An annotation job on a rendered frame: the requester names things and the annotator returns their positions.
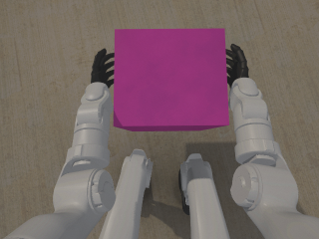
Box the robot right thigh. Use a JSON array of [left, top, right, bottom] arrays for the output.
[[180, 158, 230, 239]]

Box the robot left hand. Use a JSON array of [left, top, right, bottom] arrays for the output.
[[91, 48, 115, 88]]

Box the robot left upper arm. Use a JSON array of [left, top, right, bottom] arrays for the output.
[[3, 168, 117, 239]]

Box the robot right forearm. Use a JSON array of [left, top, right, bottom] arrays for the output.
[[228, 77, 299, 201]]

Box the robot left thigh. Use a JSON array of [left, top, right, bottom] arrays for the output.
[[99, 154, 154, 239]]

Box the robot right upper arm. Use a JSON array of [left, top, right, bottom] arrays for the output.
[[230, 162, 319, 239]]

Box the robot thigh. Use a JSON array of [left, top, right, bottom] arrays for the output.
[[99, 154, 154, 239], [180, 158, 230, 239]]

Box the robot left forearm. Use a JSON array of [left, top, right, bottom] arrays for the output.
[[53, 82, 114, 207]]

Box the carton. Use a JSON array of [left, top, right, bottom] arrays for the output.
[[113, 28, 229, 131]]

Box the robot right hand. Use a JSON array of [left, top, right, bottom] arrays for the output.
[[225, 44, 249, 88]]

